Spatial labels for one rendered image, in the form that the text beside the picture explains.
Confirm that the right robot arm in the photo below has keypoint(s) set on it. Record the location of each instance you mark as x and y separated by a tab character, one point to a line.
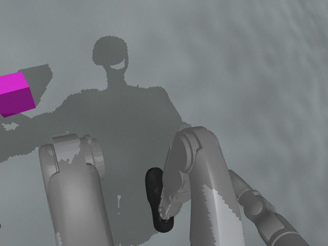
273	228

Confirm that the carton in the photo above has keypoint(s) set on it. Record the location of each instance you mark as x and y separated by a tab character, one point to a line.
15	95

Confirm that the right robot hand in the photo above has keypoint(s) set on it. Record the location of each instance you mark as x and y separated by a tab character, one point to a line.
240	186

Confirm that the right robot foot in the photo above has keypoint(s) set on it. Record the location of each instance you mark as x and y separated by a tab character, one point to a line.
154	186

